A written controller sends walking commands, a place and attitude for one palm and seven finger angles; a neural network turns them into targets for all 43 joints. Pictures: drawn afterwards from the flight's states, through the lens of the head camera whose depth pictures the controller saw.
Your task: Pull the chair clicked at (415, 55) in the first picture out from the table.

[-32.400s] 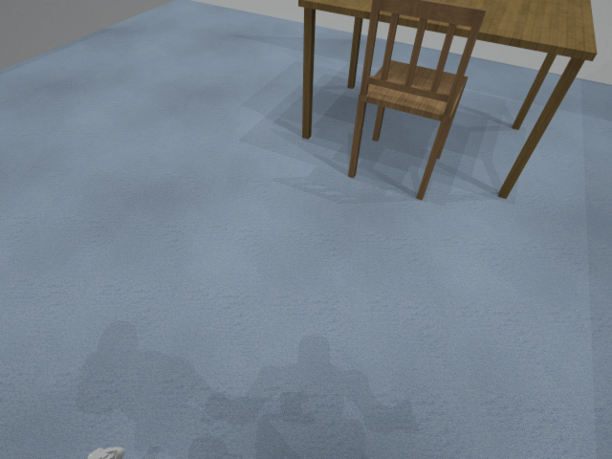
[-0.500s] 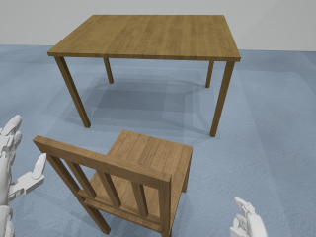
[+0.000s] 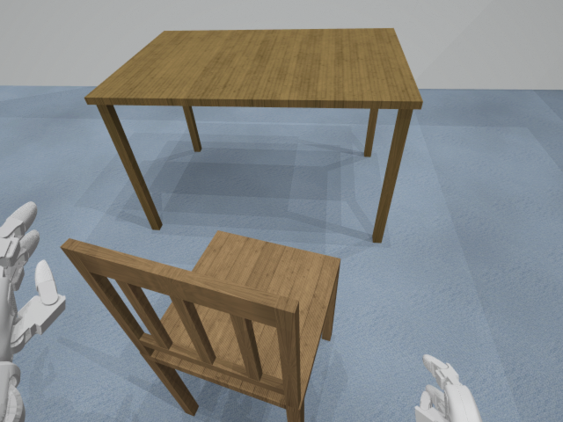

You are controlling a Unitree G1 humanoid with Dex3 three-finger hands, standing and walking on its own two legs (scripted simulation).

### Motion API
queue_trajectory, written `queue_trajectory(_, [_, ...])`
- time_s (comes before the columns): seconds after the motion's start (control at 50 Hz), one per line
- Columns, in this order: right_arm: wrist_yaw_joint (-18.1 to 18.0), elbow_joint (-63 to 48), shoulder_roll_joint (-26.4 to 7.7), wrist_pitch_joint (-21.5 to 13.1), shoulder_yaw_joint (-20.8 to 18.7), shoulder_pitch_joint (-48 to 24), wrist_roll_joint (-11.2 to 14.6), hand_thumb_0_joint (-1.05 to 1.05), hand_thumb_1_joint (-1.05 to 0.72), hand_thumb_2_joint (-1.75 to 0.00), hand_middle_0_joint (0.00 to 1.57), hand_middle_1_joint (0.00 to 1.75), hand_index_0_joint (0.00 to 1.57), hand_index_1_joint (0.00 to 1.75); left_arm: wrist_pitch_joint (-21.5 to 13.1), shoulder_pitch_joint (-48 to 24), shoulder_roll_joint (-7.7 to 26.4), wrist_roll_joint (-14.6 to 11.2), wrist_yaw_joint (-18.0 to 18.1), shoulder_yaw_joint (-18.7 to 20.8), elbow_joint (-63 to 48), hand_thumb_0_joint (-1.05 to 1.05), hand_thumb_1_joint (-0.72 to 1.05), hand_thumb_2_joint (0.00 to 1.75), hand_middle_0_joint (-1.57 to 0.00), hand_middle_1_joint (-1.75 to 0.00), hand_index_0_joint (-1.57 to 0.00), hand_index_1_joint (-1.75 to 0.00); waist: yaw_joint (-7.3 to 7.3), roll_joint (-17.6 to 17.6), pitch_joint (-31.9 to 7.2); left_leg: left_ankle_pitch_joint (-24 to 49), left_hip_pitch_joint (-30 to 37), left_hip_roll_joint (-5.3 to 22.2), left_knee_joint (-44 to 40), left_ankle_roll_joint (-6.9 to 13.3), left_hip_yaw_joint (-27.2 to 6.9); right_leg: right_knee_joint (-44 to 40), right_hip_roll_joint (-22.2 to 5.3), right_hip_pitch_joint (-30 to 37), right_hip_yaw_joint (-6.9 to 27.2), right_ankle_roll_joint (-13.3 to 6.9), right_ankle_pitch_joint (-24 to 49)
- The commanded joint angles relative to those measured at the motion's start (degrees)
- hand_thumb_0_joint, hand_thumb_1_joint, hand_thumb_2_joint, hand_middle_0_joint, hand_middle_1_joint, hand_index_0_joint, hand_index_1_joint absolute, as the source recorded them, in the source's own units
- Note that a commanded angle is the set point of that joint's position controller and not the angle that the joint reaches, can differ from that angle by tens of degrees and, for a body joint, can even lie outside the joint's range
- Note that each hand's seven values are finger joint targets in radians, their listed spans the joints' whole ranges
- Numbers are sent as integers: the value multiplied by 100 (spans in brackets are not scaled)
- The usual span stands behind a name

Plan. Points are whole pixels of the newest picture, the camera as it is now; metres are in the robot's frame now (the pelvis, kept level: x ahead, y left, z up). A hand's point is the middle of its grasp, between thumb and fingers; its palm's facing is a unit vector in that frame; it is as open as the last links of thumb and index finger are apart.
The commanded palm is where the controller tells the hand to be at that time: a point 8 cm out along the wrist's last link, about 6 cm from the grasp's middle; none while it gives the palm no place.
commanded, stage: step back with the hand held close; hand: left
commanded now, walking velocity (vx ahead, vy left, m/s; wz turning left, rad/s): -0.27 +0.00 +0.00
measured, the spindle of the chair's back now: (195, 330) +0.29 +0.21 -0.10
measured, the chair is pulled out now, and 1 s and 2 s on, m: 0.64 0.64 0.64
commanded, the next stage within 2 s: stop stepping back and stand still in 1.46 s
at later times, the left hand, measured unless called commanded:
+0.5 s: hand (35, 343) +0.14 +0.27 +0.16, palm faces +0.41 -0.76 -0.51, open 7.4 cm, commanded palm +0.09 +0.31 +0.17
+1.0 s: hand out of the picture +0.09 +0.28 +0.16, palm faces +0.49 -0.73 -0.47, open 7.4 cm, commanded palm +0.03 +0.31 +0.17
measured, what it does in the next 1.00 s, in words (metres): shifts its weight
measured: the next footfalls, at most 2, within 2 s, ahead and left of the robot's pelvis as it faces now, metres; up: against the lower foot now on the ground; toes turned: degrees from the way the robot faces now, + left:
right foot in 1.34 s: -0.17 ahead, -0.15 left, +0.00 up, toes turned +0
left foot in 1.58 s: -0.14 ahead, +0.08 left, +0.00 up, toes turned +0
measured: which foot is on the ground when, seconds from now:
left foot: down 0.00-1.00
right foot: down 0.00-1.00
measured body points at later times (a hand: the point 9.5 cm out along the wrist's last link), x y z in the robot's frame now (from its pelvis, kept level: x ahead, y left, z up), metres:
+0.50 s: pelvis -0.05 +0.01 +0.00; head -0.05 +0.00 +0.44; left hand +0.11 +0.31 +0.18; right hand +0.13 -0.23 -0.09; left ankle -0.01 +0.12 -0.74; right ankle -0.01 -0.12 -0.74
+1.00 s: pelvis -0.10 +0.01 -0.02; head -0.09 +0.01 +0.43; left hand +0.06 +0.31 +0.19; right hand +0.08 -0.22 -0.10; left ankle -0.03 +0.12 -0.73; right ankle -0.01 -0.12 -0.74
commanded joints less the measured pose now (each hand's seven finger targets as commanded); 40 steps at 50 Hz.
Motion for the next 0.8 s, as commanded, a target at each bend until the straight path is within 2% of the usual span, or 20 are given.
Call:
queue_trajectory(0.0, [-44, -1110, -677, -217, -224, -693, 36, 0, -90, -90, 20, 30, 20, 30, -615, -1428, 1825, 21, 71, 1250, -1564, 0, 90, 90, -20, -30, -20, -30, -142, -273, 250, 544, -390, 188, -166, 248, -124, -762, -333, -908, 710, -78, 1075])
queue_trajectory(0.02, [-49, -974, -565, -153, -191, -669, -17, 0, -90, -90, 20, 30, 20, 30, -649, -897, 1394, 47, 39, 972, -1112, 0, 90, 90, -20, -30, -20, -30, -209, -431, 182, 412, -423, 161, -75, 242, -172, -775, -448, -912, 680, -117, 1075])
queue_trajectory(0.06, [-34, -1090, -575, -46, -197, -724, -48, 0, -90, -90, 20, 30, 20, 30, -593, -283, 1088, 95, 20, 694, -1056, 0, 90, 90, -20, -30, -20, -30, -197, -522, -17, 702, -321, 176, -35, 226, -158, -661, -493, -910, 671, -121, 1365])
queue_trajectory(0.1, [-54, -1176, -603, 15, -221, -743, -64, 0, -90, -90, 20, 30, 20, 30, -643, -71, 1111, 111, 34, 728, -1317, 0, 90, 90, -20, -30, -20, -30, -174, -163, -389, 1097, -251, 243, -127, 210, -154, -417, -483, -750, 547, -103, 1530])
queue_trajectory(0.16, [-85, -1288, -619, 107, -260, -724, -70, 0, -90, -90, 20, 30, 20, 30, -665, 278, 1232, 119, 99, 875, -1624, 0, 90, 90, -20, -30, -20, -30, -138, -64, -881, 1797, -183, 367, -141, 220, -219, -93, -396, -565, 418, -52, 1751])
queue_trajectory(0.18, [-113, -1292, -635, 128, -278, -743, -76, 0, -90, -90, 20, 30, 20, 30, -672, 366, 1390, 119, 126, 1031, -1691, 0, 90, 90, -20, -30, -20, -30, -130, 79, -1001, 2028, -147, 410, -146, 228, -246, 10, -391, -536, 380, -44, 1828])
queue_trajectory(0.24, [-148, -1374, -568, 182, -298, -741, -47, 0, -90, -90, 20, 30, 20, 30, -683, 531, 1398, 94, 164, 1075, -1784, 0, 90, 90, -20, -30, -20, -30, -135, -132, -1110, 2126, -257, 502, -117, 235, -276, 183, -343, -597, 333, 1, 1784])
queue_trajectory(0.32, [-199, -1353, -573, 192, -314, -701, -25, 0, -90, -90, 20, 30, 20, 30, -670, 562, 1372, 73, 205, 1062, -1667, 0, 90, 90, -20, -30, -20, -30, -167, -207, -943, 1723, -619, 564, -200, 238, -369, 265, -315, -687, 362, 5, 1531])
queue_trajectory(0.42, [-211, -1303, -613, 138, -312, -665, -37, 0, -90, -90, 20, 30, 20, 30, -653, 403, 1278, 101, 246, 921, -1511, 0, 90, 90, -20, -30, -20, -30, -209, -198, -563, 503, -1232, 499, -266, 239, -396, 57, -341, -837, 535, -30, 899])
queue_trajectory(0.46, [-197, -1303, -611, 104, -307, -647, -36, 0, -90, -90, 20, 30, 20, 30, -670, 326, 1287, 127, 272, 901, -1503, 0, 90, 90, -20, -30, -20, -30, -224, -376, -396, -283, -1422, 412, -230, 242, -397, -196, -393, -1048, 678, -63, 249])
queue_trajectory(0.48, [-214, -1281, -649, 88, -332, -637, -41, 0, -90, -90, 20, 30, 20, 30, -693, 272, 1419, 148, 295, 991, -1586, 0, 90, 90, -20, -30, -20, -30, -232, -332, -371, -496, -1456, 372, -194, 245, -395, -319, -415, -1122, 772, -103, 34])
queue_trajectory(0.5, [-202, -1289, -611, 72, -303, -590, -36, 0, -90, -90, 20, 30, 20, 30, -713, 238, 1326, 158, 303, 894, -1650, 0, 90, 90, -20, -30, -20, -30, -252, -408, -329, -721, -1503, 356, -169, 244, -407, -393, -436, -1214, 774, -111, -277])
queue_trajectory(0.56, [-196, -1293, -629, -6, -294, -546, -49, 0, -90, -90, 20, 30, 20, 30, -799, 151, 1421, 193, 368, 949, -1833, 0, 90, 90, -20, -30, -20, -30, -263, -470, -289, -1109, -1503, 319, 8, 241, -440, -599, -489, -1605, 822, -154, -1166])
queue_trajectory(0.58, [-222, -1282, -685, -33, -315, -548, -61, 0, -90, -90, 20, 30, 20, 30, -827, 110, 1590, 214, 395, 1085, -1922, 0, 90, 90, -20, -30, -20, -30, -262, -243, -279, -1202, -1526, 348, -53, 250, -484, -588, -463, -1655, 836, -167, -1311])
queue_trajectory(0.6, [-227, -1294, -646, -56, -281, -507, -63, 0, -90, -90, 20, 30, 20, 30, -863, 88, 1459, 223, 402, 987, -1999, 0, 90, 90, -20, -30, -20, -30, -281, -108, -314, -1376, -1632, 412, -176, 270, -593, -443, -401, -1592, 736, -141, -1393])
queue_trajectory(0.64, [-236, -1339, -690, -140, -280, -517, -74, 0, -90, -90, 20, 30, 20, 30, -937, 85, 1477, 259, 433, 1092, -2108, 0, 90, 90, -20, -30, -20, -30, -261, 251, -369, -1754, -2184, 637, -644, 375, -877, 68, -160, -1073, 536, -42, -1135])
queue_trajectory(0.68, [-248, -1350, -723, -197, -298, -526, -36, 0, -90, -90, 20, 30, 20, 30, -965, 260, 1544, 282, 445, 1217, -2031, 0, 90, 90, -20, -30, -20, -30, -245, 667, -491, -1926, -2656, 830, -906, 469, -1079, 683, 5, -455, 386, -6, -487])
queue_trajectory(0.72, [-228, -1361, -687, -251, -307, -481, -40, 0, -90, -90, 20, 30, 20, 30, -1002, 291, 1457, 277, 411, 1193, -2079, 0, 90, 90, -20, -30, -20, -30, -240, 562, -619, -1658, -2696, 867, -829, 489, -1097, 952, 60, -256, 343, 5, 120])
queue_trajectory(0.74, [-217, -1344, -688, -285, -328, -450, -39, 0, -90, -90, 20, 30, 20, 30, -1014, 386, 1462, 257, 394, 1253, -1991, 0, 90, 90, -20, -30, -20, -30, -238, 416, -674, -1578, -2667, 852, -742, 480, -1059, 946, 50, -250, 378, 8, 222])
queue_trajectory(0.78, [-219, -1288, -701, -320, -356, -448, -63, 0, -90, -90, 20, 30, 20, 30, -1011, 579, 1544, 260, 379, 1398, -1816, 0, 90, 90, -20, -30, -20, -30, -228, 393, -704, -1722, -2871, 807, -680, 496, -1001, 961, 27, -137, 474, -3, 213])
